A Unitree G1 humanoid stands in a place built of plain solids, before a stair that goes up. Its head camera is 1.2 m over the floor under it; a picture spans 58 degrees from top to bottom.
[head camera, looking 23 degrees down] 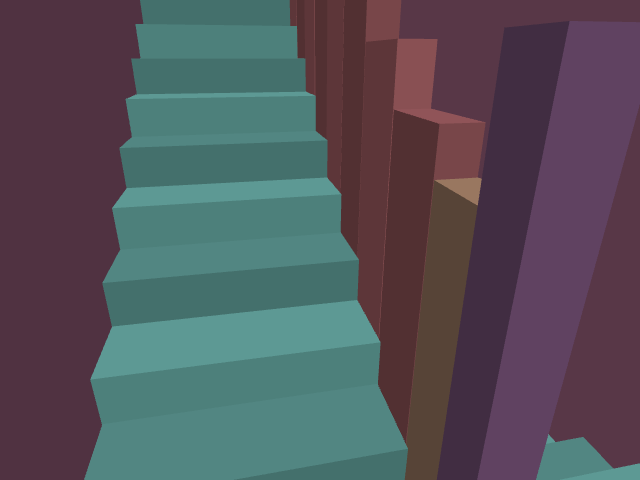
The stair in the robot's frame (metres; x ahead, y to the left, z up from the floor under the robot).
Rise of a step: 0.17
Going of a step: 0.27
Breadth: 0.88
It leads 12 degrees to the left of straight ahead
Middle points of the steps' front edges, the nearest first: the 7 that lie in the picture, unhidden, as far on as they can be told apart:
1.08 0.23 0.34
1.35 0.29 0.51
1.61 0.34 0.68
1.88 0.40 0.85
2.15 0.45 1.02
2.42 0.51 1.19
2.68 0.56 1.36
